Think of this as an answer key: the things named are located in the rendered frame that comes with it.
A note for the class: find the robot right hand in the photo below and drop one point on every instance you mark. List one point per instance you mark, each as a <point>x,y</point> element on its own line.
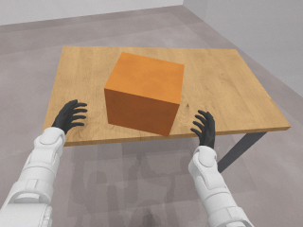
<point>207,136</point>

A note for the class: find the robot right forearm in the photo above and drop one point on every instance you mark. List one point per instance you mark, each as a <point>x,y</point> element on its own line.
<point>221,209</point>

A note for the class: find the table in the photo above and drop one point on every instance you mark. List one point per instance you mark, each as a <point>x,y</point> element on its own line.
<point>215,80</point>

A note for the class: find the robot left forearm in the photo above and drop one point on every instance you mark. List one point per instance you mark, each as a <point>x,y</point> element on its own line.
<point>35,184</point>

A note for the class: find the carton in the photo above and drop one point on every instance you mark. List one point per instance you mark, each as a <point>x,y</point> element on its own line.
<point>144,93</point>

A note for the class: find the robot left hand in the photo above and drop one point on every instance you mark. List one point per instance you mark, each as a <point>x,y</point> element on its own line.
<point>65,117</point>

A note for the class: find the robot left upper arm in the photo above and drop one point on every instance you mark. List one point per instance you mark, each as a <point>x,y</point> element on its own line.
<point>26,215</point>

